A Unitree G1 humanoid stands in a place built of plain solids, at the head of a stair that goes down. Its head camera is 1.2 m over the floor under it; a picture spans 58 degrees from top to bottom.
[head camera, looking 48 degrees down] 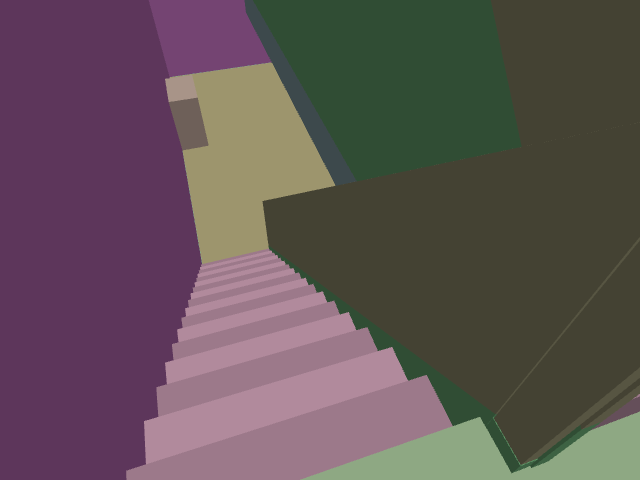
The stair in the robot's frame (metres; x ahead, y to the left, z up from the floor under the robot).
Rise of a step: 0.21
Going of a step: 0.23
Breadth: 0.99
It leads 18 degrees to the left of straight ahead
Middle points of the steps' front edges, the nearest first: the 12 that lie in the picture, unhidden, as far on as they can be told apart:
0.50 0.10 -0.21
0.72 0.17 -0.42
0.94 0.24 -0.63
1.16 0.31 -0.84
1.37 0.38 -1.06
1.59 0.45 -1.27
1.81 0.52 -1.48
2.03 0.59 -1.69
2.25 0.66 -1.90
2.47 0.73 -2.11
2.69 0.80 -2.32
2.91 0.87 -2.53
